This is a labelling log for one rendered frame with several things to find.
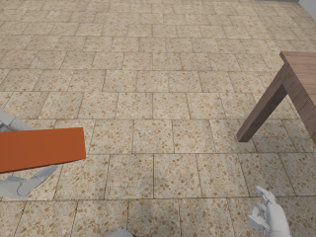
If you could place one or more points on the sponge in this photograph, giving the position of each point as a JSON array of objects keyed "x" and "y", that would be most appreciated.
[{"x": 30, "y": 149}]

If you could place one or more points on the robot right hand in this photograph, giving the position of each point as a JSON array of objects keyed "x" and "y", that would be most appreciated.
[{"x": 274, "y": 218}]

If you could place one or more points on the robot left hand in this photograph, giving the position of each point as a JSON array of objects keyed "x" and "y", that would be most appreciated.
[{"x": 17, "y": 187}]

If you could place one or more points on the table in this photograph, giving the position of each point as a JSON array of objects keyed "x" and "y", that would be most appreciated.
[{"x": 297, "y": 78}]

